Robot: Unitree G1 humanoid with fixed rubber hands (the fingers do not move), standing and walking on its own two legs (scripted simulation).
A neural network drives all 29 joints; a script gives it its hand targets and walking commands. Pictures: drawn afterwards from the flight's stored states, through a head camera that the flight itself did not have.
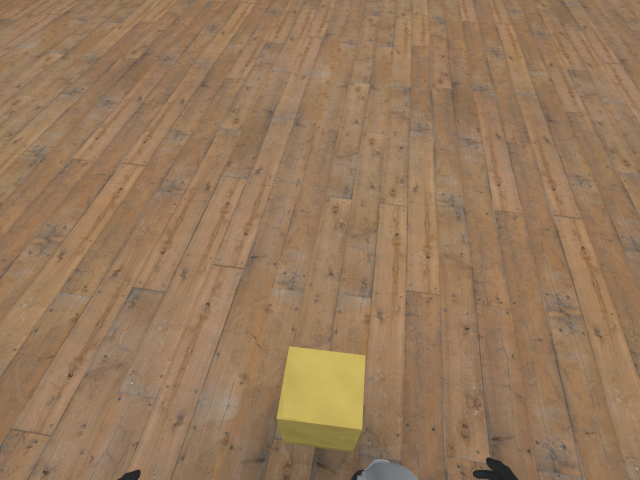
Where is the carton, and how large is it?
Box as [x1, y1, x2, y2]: [276, 346, 365, 451]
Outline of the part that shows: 289,346 276,418 283,442 352,451 361,430 365,355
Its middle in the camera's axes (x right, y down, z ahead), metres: +0.00 +0.44 +1.05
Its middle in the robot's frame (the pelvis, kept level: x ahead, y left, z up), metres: +0.39 -0.01 -0.62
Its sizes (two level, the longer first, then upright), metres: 0.199 0.177 0.269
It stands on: the floor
